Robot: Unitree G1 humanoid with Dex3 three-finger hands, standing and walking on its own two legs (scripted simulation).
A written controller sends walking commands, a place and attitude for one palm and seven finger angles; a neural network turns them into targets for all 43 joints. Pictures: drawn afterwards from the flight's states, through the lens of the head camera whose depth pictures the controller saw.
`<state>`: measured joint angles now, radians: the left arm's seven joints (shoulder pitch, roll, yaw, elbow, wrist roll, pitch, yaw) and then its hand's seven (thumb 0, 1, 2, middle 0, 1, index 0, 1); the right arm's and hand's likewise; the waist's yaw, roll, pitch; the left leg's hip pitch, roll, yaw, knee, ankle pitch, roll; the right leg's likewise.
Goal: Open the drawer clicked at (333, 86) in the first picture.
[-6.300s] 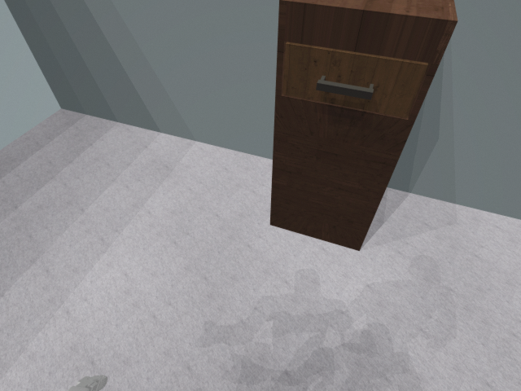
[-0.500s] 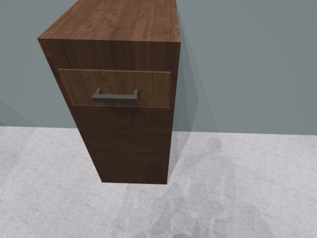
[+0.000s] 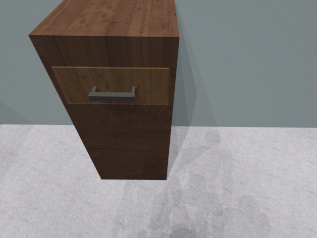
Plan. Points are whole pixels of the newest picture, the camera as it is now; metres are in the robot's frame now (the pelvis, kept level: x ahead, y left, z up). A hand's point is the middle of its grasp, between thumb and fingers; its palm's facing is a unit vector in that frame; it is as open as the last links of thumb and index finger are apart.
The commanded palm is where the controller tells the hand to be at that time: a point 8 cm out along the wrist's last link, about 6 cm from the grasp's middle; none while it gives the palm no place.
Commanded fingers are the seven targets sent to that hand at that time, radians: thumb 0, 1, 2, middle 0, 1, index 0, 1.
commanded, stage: shuffle to correct the standing spot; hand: left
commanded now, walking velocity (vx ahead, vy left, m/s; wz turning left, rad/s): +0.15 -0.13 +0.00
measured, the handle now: (113, 92) +0.57 +0.20 +0.03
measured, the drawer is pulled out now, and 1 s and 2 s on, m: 0.00 0.00 0.00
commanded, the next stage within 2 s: come to a stop and stand still in 0.04 s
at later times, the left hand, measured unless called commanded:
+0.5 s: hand out of the picture +0.01 +0.12 -0.18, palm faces +0.06 -0.99 -0.16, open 7.4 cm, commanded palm none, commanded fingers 0.00 0.90 0.90 -0.20 -0.30 -0.20 -0.30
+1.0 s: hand out of the picture +0.11 +0.13 -0.16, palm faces +0.01 -0.97 -0.23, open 7.4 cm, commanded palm none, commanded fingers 0.00 0.90 0.90 -0.20 -0.30 -0.20 -0.30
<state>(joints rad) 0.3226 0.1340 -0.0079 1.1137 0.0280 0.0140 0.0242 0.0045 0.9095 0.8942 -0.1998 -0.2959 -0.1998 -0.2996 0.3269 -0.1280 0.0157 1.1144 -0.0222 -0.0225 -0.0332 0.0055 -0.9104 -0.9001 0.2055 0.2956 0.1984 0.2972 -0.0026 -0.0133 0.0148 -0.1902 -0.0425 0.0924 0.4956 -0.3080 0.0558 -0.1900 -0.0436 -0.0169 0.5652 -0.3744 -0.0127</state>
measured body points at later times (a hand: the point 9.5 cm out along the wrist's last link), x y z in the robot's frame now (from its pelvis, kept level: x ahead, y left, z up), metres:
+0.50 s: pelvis +0.06 -0.03 -0.01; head +0.10 -0.02 +0.44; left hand +0.01 +0.17 -0.17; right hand +0.16 -0.25 -0.15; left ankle +0.10 +0.06 -0.73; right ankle -0.03 -0.12 -0.70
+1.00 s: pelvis +0.04 -0.05 +0.00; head +0.03 -0.05 +0.45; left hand +0.11 +0.18 -0.14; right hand +0.07 -0.28 -0.15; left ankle +0.06 +0.05 -0.73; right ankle +0.03 -0.15 -0.73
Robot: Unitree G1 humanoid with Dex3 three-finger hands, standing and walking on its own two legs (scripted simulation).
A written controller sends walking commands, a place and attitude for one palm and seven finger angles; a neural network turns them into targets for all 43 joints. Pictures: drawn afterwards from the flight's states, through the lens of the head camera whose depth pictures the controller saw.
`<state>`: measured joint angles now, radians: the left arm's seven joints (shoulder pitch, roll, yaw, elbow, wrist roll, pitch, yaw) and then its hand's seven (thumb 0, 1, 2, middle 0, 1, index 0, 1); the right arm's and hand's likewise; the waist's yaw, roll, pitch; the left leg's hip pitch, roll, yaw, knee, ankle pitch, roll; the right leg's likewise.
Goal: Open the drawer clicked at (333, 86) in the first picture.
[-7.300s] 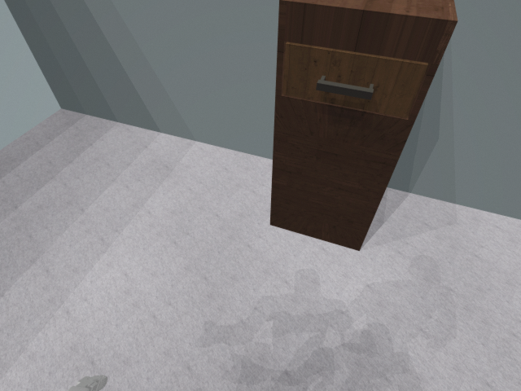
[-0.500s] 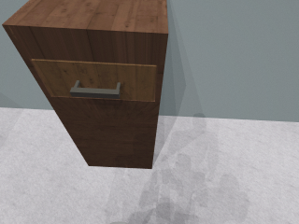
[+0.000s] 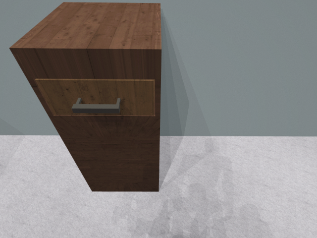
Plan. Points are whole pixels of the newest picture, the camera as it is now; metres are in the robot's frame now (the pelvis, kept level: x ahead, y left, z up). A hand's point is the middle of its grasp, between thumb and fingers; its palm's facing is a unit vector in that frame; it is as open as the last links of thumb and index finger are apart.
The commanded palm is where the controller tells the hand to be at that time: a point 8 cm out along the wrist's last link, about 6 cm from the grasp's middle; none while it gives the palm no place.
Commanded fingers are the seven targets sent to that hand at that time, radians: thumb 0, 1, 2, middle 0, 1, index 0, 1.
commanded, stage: come to a stop and stand still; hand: left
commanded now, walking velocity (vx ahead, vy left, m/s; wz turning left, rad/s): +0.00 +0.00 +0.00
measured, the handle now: (97, 104) +0.53 +0.24 +0.03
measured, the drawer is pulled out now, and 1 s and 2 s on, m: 0.00 0.00 0.00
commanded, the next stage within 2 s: look again from close up in 0.06 s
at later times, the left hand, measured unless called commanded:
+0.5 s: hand out of the picture +0.01 +0.16 -0.17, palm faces +0.00 -0.98 -0.19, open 7.4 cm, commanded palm none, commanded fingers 0.00 0.90 0.90 -0.20 -0.30 -0.20 -0.30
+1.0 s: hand (94, 190) +0.24 +0.18 -0.01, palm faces +0.00 -0.45 -0.89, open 7.8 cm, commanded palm +0.16 +0.20 -0.02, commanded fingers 0.00 0.57 0.76 -0.22 -0.51 -0.22 -0.51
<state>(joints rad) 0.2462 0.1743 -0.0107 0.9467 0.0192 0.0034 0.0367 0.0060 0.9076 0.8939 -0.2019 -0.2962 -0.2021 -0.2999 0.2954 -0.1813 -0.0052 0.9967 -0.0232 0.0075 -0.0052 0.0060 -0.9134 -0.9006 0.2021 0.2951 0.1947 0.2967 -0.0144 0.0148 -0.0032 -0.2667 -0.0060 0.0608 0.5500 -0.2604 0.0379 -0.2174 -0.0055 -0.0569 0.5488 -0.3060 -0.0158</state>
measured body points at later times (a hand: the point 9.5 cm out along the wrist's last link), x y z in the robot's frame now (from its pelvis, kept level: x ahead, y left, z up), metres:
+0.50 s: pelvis +0.02 +0.00 +0.01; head +0.03 -0.01 +0.46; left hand +0.01 +0.21 -0.15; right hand +0.03 -0.23 -0.15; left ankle +0.02 +0.10 -0.73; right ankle -0.01 -0.11 -0.73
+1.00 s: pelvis +0.02 -0.01 -0.01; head +0.02 -0.06 +0.44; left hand +0.24 +0.20 +0.04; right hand +0.18 -0.26 -0.12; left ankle +0.03 +0.10 -0.73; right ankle +0.00 -0.11 -0.73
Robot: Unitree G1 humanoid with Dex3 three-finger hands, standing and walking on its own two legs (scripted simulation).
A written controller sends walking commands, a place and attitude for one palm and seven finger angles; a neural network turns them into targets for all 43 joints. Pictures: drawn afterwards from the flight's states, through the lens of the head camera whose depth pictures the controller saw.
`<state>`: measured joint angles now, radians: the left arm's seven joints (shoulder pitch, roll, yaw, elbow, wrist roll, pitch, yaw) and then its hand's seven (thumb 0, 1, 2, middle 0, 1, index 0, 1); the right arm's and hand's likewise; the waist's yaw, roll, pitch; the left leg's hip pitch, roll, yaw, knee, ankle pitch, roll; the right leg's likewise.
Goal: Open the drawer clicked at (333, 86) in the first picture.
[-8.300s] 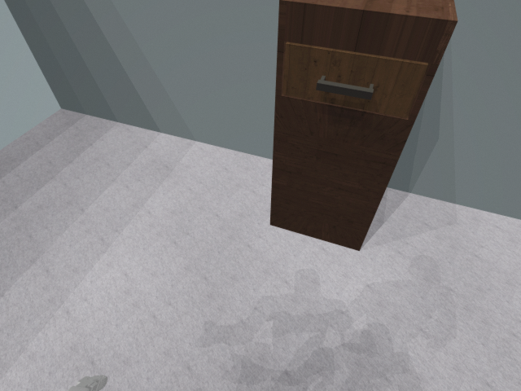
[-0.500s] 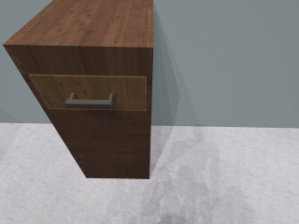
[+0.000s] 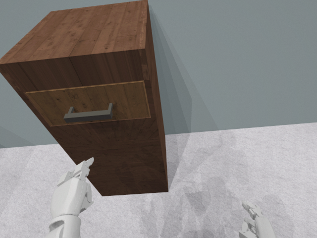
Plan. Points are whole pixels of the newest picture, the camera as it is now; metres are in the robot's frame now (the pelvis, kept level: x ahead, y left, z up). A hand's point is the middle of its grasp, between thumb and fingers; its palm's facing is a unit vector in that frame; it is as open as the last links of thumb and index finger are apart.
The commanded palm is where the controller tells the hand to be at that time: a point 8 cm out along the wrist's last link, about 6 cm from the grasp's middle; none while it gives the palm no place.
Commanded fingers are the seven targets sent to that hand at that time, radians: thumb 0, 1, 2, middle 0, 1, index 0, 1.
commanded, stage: raise the hand with hooked fingers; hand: left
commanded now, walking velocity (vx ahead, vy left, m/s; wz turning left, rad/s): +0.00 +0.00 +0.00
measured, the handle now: (89, 111) +0.50 +0.26 +0.04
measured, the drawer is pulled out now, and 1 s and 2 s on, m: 0.00 0.00 0.00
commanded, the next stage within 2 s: move the hooked fingers above the handle in 1.64 s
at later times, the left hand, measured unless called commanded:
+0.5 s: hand (84, 189) +0.24 +0.20 +0.04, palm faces +0.08 -0.10 -0.99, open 10.6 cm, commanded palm +0.19 +0.21 +0.08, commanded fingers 0.00 -0.01 0.51 -0.27 -0.88 -0.27 -0.88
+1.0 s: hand (64, 154) +0.29 +0.24 +0.11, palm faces +0.13 -0.10 -0.99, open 13.3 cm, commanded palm +0.26 +0.24 +0.17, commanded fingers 0.00 -0.50 0.30 -0.30 -1.20 -0.30 -1.20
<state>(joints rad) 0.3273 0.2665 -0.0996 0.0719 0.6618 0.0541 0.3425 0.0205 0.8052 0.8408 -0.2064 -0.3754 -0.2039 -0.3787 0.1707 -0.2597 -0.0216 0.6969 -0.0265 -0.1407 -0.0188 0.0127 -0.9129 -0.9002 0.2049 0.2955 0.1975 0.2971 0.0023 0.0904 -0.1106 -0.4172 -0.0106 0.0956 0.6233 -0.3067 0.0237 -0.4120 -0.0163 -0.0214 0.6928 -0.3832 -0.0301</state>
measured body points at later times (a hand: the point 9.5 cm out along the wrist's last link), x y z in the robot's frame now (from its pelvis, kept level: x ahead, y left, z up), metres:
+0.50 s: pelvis -0.01 -0.04 -0.01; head +0.00 -0.08 +0.44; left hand +0.23 +0.20 +0.09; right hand +0.21 -0.23 -0.11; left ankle +0.01 +0.11 -0.72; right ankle -0.02 -0.10 -0.72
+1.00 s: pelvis +0.00 +0.01 +0.01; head +0.00 -0.03 +0.46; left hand +0.28 +0.24 +0.16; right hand +0.22 -0.21 -0.08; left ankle +0.01 +0.11 -0.72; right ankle -0.02 -0.10 -0.72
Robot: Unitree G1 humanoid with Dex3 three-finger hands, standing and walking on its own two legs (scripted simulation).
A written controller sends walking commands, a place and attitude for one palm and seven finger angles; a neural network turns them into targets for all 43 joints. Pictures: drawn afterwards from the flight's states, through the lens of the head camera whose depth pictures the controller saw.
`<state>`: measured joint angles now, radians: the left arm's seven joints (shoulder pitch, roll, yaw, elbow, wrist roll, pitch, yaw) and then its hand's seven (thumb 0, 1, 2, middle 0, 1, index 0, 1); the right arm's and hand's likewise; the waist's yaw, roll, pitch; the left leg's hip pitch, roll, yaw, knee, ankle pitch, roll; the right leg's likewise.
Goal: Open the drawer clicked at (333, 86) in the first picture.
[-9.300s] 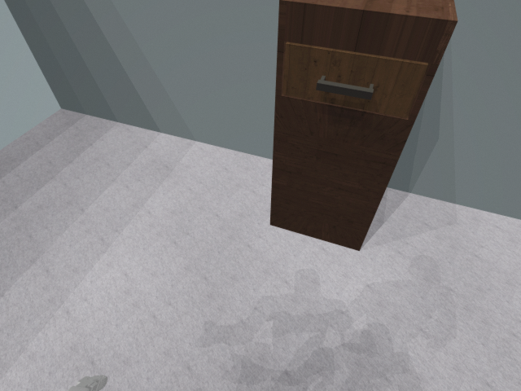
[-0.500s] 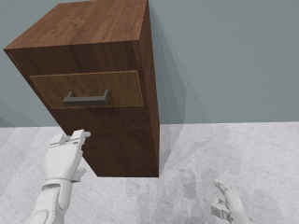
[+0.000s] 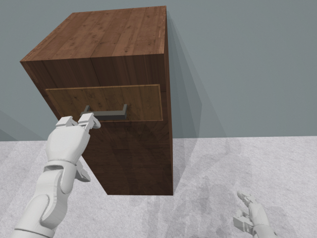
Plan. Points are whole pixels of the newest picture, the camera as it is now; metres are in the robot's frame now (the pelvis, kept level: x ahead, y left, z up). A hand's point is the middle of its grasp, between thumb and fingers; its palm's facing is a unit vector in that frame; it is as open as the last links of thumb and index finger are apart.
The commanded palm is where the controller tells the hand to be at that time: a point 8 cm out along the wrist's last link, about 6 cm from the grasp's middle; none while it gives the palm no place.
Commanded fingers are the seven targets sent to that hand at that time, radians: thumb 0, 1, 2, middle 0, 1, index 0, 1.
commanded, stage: raise the hand with hooked fingers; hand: left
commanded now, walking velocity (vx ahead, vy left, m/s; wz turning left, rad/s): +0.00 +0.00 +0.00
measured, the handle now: (104, 111) +0.50 +0.26 +0.03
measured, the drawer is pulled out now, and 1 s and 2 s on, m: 0.00 0.00 0.00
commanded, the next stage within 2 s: move the hooked fingers above the handle in 0.64 s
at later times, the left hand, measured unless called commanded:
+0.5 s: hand (68, 139) +0.30 +0.26 +0.13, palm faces +0.03 -0.08 -1.00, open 13.8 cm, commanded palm +0.27 +0.26 +0.20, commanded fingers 0.00 -0.50 0.30 -0.30 -1.20 -0.30 -1.20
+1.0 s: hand (82, 136) +0.31 +0.23 +0.12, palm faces +0.03 -0.06 -1.00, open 13.8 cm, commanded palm +0.29 +0.25 +0.19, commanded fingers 0.00 -0.50 0.30 -0.30 -1.20 -0.30 -1.20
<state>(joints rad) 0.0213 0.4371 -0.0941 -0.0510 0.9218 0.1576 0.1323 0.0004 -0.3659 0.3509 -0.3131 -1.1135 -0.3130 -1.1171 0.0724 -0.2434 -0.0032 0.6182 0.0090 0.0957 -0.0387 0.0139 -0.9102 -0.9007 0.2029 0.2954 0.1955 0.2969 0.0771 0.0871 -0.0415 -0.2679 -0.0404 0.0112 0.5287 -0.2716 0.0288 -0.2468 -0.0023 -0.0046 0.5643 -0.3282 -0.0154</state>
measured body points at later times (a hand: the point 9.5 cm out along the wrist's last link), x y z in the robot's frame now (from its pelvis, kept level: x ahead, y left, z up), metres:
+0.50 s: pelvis -0.01 +0.02 +0.01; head +0.00 -0.02 +0.46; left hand +0.29 +0.26 +0.18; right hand +0.18 -0.19 -0.11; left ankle +0.00 +0.10 -0.73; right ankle -0.02 -0.11 -0.73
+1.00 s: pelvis -0.02 -0.01 +0.01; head -0.01 -0.05 +0.46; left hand +0.30 +0.23 +0.18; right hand +0.19 -0.23 -0.10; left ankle +0.00 +0.10 -0.73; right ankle -0.02 -0.11 -0.73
